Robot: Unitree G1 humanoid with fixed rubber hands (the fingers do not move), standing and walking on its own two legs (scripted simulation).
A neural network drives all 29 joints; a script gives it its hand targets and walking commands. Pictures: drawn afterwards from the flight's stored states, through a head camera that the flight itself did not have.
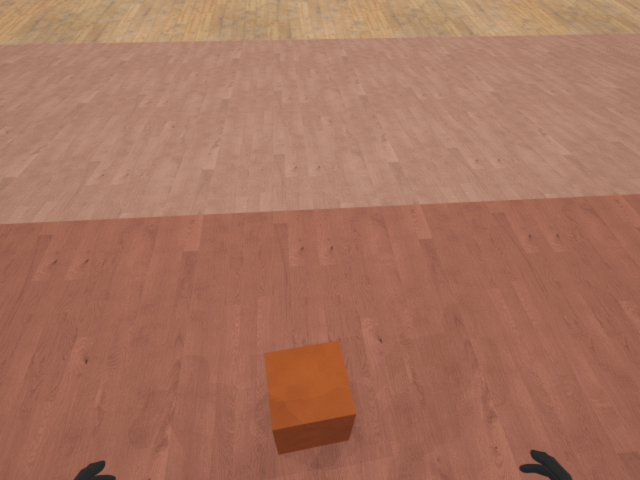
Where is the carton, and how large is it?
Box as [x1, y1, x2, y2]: [264, 341, 355, 454]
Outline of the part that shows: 338,341 264,353 271,424 278,454 348,439 355,416 355,410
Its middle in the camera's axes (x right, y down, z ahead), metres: -0.03 +0.45 +1.11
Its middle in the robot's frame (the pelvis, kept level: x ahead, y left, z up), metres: +0.43 +0.02 -0.66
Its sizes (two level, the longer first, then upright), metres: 0.210 0.200 0.250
